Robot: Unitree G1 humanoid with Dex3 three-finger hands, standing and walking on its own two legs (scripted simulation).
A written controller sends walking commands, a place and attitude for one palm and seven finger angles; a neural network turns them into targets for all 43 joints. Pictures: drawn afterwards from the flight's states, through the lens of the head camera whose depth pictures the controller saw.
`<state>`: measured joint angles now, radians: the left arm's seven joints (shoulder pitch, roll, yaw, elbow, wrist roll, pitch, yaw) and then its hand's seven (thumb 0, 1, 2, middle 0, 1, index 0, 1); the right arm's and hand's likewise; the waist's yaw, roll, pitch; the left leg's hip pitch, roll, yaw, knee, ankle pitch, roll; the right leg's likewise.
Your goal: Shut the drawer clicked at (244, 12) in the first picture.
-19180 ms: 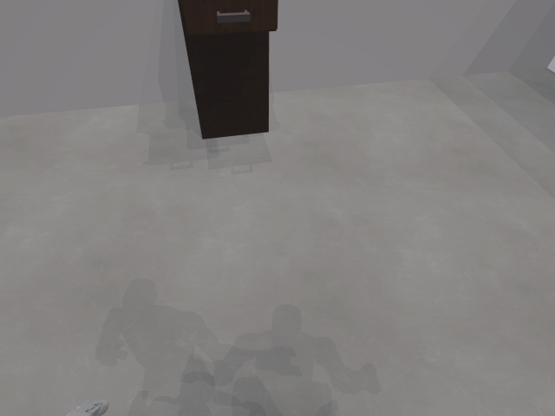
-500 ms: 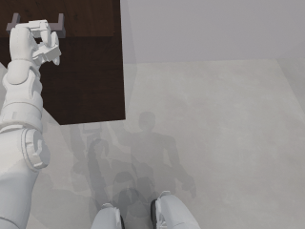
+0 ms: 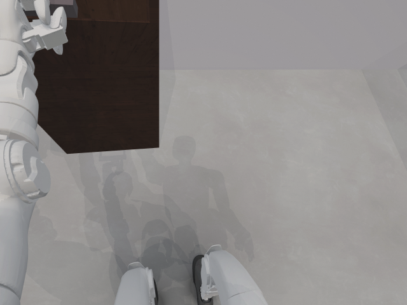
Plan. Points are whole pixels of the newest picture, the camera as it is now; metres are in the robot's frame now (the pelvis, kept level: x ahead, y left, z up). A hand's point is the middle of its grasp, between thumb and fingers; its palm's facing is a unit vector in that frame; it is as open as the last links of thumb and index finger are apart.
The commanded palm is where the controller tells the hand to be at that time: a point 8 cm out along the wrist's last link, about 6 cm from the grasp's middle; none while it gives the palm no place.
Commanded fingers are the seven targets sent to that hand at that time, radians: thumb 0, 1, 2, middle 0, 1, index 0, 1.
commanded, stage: push the drawer shut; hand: left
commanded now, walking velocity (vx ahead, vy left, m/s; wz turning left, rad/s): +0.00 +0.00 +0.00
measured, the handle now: out of the picture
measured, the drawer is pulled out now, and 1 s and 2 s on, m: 0.00 0.00 0.00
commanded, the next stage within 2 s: pull the fist back off the drawer in 0.14 s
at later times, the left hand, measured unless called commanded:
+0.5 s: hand (56, 24) +0.59 +0.16 +0.10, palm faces -0.01 -1.00 -0.04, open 3.3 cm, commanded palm +0.60 +0.17 +0.10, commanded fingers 0.00 0.90 0.90 -1.40 -1.60 -1.40 -1.60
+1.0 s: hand (61, 31) +0.58 +0.15 +0.09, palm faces -0.01 -1.00 +0.00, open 3.1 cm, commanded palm +0.56 +0.19 +0.10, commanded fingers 0.00 0.90 0.90 -1.40 -1.60 -1.40 -1.60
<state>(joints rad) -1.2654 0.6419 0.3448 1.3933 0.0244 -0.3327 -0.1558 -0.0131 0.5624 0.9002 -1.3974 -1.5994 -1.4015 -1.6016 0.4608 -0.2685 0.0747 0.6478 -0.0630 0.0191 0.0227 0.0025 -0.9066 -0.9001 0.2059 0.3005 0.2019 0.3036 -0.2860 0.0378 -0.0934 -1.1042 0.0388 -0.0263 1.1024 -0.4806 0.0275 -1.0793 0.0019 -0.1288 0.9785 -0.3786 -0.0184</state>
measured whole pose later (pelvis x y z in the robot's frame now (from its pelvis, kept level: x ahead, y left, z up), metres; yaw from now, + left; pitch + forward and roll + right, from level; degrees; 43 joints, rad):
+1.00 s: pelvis +0.01 +0.01 +0.01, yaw -2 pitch +26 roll -4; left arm -1.10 0.57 0.42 1.24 -0.01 -0.32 -0.16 0.00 0.77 0.86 -1.40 -1.60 -1.40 -1.60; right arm 0.46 -0.27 0.07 0.60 -0.04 0.04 0.04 0.00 -0.91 -0.90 0.21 0.30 0.20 0.30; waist -0.26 0.04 -0.09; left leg -1.01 0.05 0.02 1.05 -0.48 0.04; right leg -1.01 0.02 -0.08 0.93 -0.37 0.00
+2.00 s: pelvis +0.04 -0.01 +0.09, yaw +2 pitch -3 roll +0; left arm 0.21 0.29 0.17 -0.15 -0.08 -0.03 0.09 0.02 0.89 0.90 -1.40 -1.60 -1.40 -1.60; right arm 0.18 -0.22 0.07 0.58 0.02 -0.02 -0.05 0.01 -0.91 -0.90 0.21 0.30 0.20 0.30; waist 0.05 0.07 0.00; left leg -0.08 -0.01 0.02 0.42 -0.28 0.02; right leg -0.12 -0.01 -0.07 0.41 -0.24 -0.01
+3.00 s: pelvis +0.00 +0.00 +0.08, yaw +2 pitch +1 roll +0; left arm 0.63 0.39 0.35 -0.54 -0.05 -0.16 0.13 0.02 0.89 0.89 -1.40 -1.60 -1.41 -1.60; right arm 0.18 -0.22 -0.02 0.55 0.01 0.01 -0.08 0.01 -0.91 -0.90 0.20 0.30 0.20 0.30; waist 0.01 0.02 0.03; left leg -0.27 -0.03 0.02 0.49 -0.24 0.04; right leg -0.29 -0.04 -0.07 0.46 -0.19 0.01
